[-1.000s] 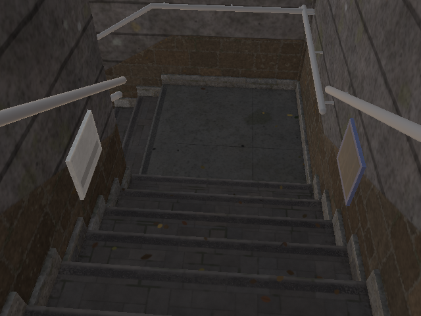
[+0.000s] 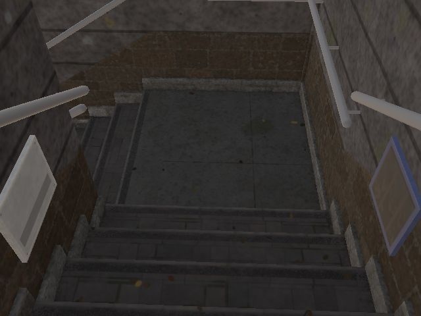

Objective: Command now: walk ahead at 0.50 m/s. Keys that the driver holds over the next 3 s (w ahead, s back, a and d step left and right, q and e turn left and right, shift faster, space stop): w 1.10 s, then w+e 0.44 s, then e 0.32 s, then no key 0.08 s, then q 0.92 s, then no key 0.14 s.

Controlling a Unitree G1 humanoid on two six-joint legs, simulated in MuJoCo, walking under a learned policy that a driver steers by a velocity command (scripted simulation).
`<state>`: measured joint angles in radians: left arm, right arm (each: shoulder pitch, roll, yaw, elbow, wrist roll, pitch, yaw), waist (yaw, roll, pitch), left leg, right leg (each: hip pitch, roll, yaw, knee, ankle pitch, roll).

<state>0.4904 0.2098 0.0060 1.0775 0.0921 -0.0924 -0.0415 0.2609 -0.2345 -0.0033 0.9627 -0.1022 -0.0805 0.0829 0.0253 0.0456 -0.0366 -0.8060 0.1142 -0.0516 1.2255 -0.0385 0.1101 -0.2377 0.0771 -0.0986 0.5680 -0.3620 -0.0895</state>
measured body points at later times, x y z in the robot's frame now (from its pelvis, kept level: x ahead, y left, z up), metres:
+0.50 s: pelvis +0.29 +0.05 -0.19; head +0.29 +0.05 +0.26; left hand +0.39 +0.28 -0.32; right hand +0.19 -0.17 -0.33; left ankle +0.25 +0.13 -0.90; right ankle +0.42 -0.10 -0.82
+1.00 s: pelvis +0.58 -0.02 -0.36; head +0.58 -0.02 +0.09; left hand +0.49 +0.20 -0.50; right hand +0.67 -0.26 -0.49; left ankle +0.71 +0.13 -1.00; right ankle +0.53 -0.10 -1.07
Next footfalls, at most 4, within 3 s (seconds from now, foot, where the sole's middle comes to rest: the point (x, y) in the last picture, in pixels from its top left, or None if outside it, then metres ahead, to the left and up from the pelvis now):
0.26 left None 0.29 0.13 -0.93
0.76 right None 0.57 -0.10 -1.11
1.26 left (198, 286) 0.87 0.12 -1.28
1.80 right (261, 255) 1.14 -0.21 -1.46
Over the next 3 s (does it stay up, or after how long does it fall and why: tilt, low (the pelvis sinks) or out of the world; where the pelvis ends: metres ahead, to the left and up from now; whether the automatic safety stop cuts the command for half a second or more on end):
stays up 1.15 -0.07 -0.71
